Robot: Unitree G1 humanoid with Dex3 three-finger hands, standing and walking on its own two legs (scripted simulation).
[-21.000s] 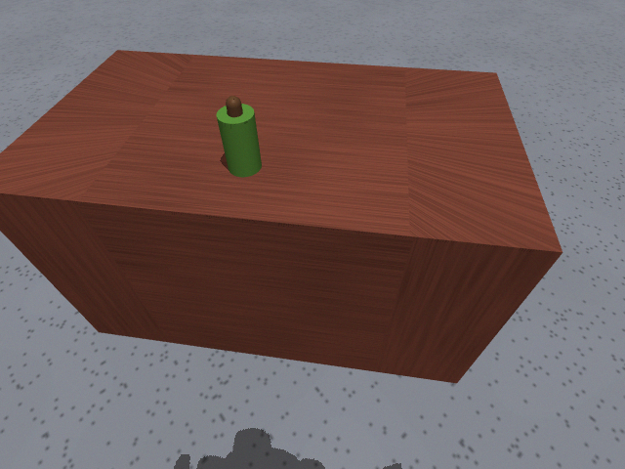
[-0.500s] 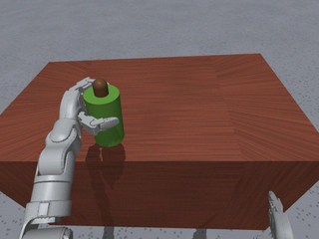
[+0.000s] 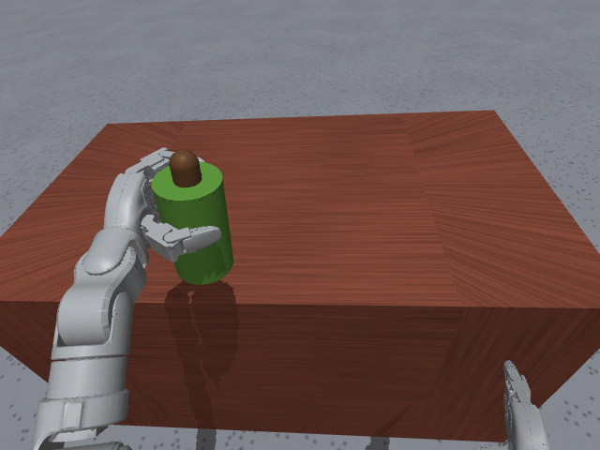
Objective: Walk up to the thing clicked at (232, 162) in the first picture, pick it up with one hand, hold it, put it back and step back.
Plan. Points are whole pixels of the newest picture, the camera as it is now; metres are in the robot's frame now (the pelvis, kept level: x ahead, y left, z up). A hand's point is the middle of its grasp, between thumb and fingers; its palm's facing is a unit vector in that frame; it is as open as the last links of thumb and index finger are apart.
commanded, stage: hold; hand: left
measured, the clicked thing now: (195, 214) +0.33 +0.15 +0.20
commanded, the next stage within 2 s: none
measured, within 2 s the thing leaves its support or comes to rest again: neither
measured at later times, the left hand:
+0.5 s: hand (181, 195) +0.34 +0.16 +0.23, palm faces +0.02 -1.00 -0.05, open 11.3 cm
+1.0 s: hand (175, 192) +0.34 +0.16 +0.23, palm faces +0.04 -1.00 -0.06, open 11.3 cm
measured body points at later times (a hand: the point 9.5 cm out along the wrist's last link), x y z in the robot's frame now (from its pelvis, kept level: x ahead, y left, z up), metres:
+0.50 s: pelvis +0.01 +0.00 +0.00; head -0.03 -0.03 +0.45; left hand +0.33 +0.21 +0.23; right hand +0.18 -0.25 -0.06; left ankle +0.03 +0.12 -0.73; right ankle +0.01 -0.13 -0.73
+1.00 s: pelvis +0.01 +0.00 +0.00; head -0.03 -0.03 +0.45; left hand +0.33 +0.22 +0.24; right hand +0.18 -0.25 -0.07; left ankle +0.03 +0.12 -0.73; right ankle +0.01 -0.13 -0.73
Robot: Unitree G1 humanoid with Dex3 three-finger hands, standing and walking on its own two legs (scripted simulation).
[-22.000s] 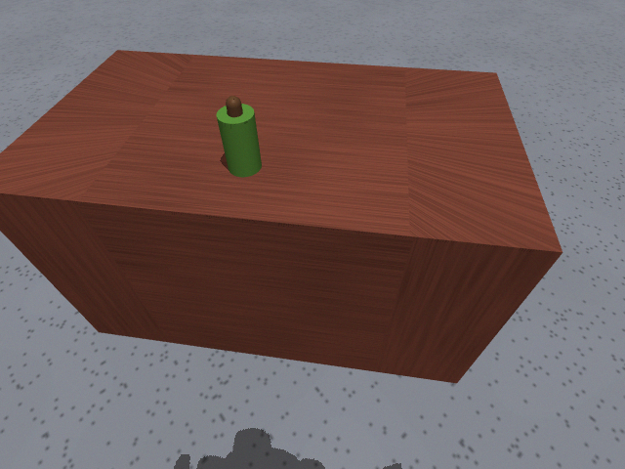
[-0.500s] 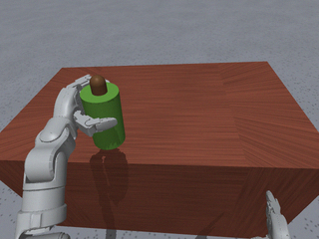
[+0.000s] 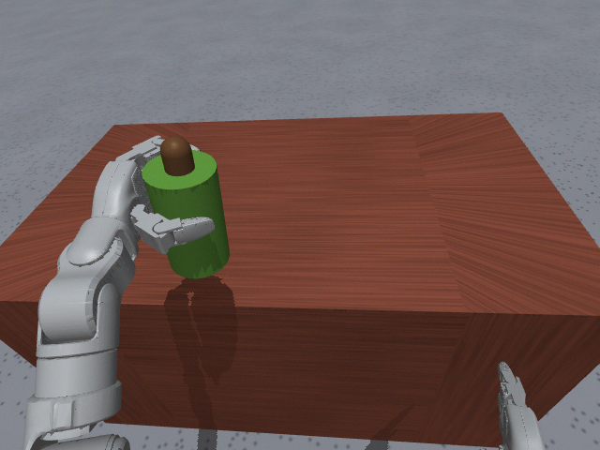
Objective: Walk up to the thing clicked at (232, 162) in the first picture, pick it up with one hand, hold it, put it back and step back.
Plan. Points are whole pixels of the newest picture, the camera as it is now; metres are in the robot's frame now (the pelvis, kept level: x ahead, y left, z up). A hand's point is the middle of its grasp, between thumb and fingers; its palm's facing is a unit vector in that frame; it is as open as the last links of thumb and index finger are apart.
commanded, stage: hold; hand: left
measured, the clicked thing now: (188, 205) +0.33 +0.15 +0.22
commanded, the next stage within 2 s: crouch in 1.54 s
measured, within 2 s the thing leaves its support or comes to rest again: neither
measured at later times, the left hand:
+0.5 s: hand (173, 190) +0.33 +0.17 +0.23, palm faces +0.05 -1.00 -0.07, open 11.3 cm
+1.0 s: hand (171, 193) +0.33 +0.17 +0.23, palm faces +0.07 -1.00 -0.07, open 11.3 cm
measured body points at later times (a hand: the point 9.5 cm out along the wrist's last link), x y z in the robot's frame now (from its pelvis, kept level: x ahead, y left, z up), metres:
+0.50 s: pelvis +0.00 +0.00 +0.00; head -0.03 -0.03 +0.45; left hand +0.33 +0.22 +0.24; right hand +0.17 -0.26 -0.07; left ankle +0.02 +0.12 -0.73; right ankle +0.01 -0.13 -0.73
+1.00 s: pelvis +0.00 +0.00 +0.00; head -0.03 -0.03 +0.45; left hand +0.32 +0.22 +0.24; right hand +0.17 -0.26 -0.08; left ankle +0.02 +0.12 -0.73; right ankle +0.01 -0.13 -0.73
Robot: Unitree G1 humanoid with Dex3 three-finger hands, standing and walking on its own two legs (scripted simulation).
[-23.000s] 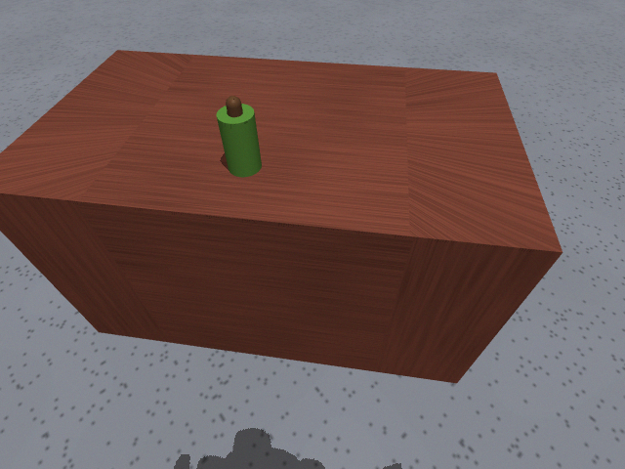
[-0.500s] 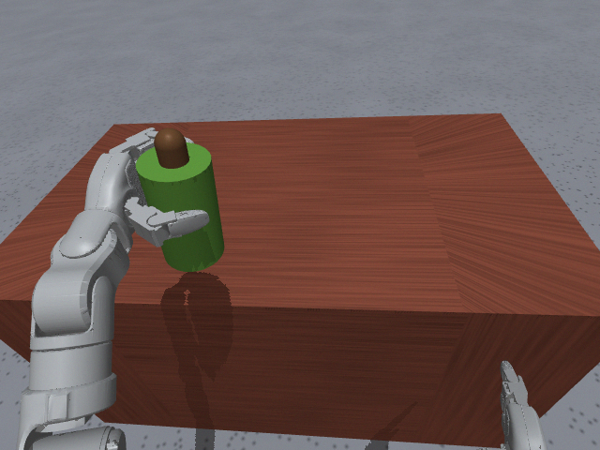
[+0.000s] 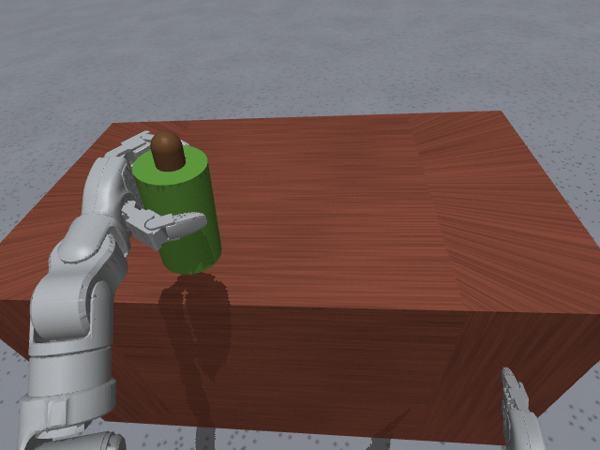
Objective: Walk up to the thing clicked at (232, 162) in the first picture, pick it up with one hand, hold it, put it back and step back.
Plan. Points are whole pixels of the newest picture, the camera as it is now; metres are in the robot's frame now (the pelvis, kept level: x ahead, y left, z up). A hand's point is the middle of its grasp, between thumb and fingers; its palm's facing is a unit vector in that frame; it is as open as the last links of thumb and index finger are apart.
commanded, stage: hold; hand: left
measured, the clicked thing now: (179, 200) +0.33 +0.16 +0.22
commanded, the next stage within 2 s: crouch in 0.54 s
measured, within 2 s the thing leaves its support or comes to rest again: neither
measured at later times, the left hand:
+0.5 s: hand (176, 179) +0.35 +0.16 +0.24, palm faces +0.04 -1.00 -0.06, open 11.3 cm
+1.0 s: hand (190, 194) +0.36 +0.16 +0.20, palm faces +0.06 -1.00 -0.02, open 11.3 cm
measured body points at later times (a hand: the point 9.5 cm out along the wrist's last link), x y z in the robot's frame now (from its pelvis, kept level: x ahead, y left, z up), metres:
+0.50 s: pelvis +0.00 +0.00 +0.00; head -0.03 -0.03 +0.45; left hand +0.34 +0.22 +0.25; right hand +0.16 -0.25 -0.08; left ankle +0.02 +0.12 -0.73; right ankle +0.01 -0.13 -0.73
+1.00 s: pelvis +0.00 +0.00 +0.00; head -0.02 -0.02 +0.45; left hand +0.35 +0.22 +0.21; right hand +0.18 -0.25 -0.07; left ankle +0.02 +0.12 -0.73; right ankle +0.01 -0.13 -0.73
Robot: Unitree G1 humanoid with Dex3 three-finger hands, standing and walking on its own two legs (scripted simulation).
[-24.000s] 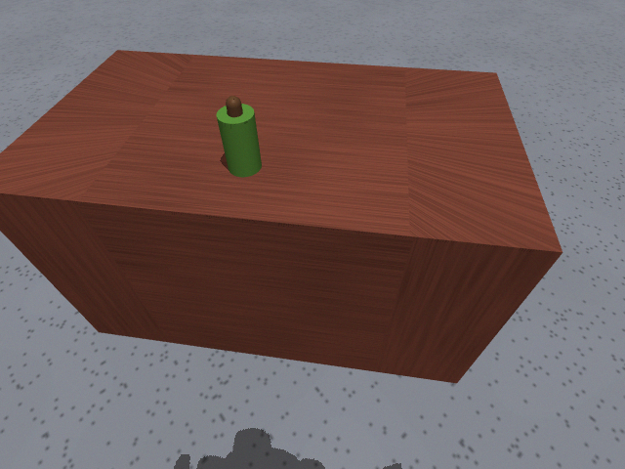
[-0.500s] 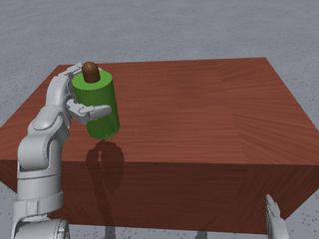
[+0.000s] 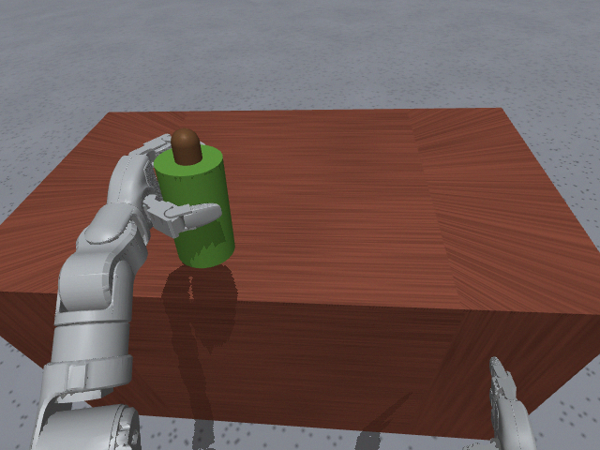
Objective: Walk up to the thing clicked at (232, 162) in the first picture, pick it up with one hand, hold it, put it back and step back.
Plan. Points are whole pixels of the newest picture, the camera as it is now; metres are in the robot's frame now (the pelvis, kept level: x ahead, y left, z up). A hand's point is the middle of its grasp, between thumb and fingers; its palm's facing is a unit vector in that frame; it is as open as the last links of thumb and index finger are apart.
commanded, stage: crouch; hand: left
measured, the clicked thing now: (196, 196) +0.36 +0.15 +0.20
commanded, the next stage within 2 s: lower in 1.20 s
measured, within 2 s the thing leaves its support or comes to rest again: neither
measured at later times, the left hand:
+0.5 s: hand (223, 176) +0.46 +0.15 +0.15, palm faces +0.05 -1.00 -0.01, open 11.2 cm
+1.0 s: hand (237, 175) +0.51 +0.14 +0.12, palm faces +0.04 -1.00 +0.00, open 11.2 cm
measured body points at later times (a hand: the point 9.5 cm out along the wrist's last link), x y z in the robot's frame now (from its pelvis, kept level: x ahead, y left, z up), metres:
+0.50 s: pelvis +0.00 +0.01 -0.01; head +0.02 +0.00 +0.44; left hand +0.45 +0.20 +0.15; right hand +0.15 -0.26 -0.08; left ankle +0.03 +0.12 -0.73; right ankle +0.01 -0.13 -0.73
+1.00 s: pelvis +0.00 +0.01 -0.02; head +0.06 +0.01 +0.42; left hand +0.50 +0.19 +0.12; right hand +0.14 -0.26 -0.08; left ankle +0.03 +0.12 -0.73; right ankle +0.01 -0.13 -0.73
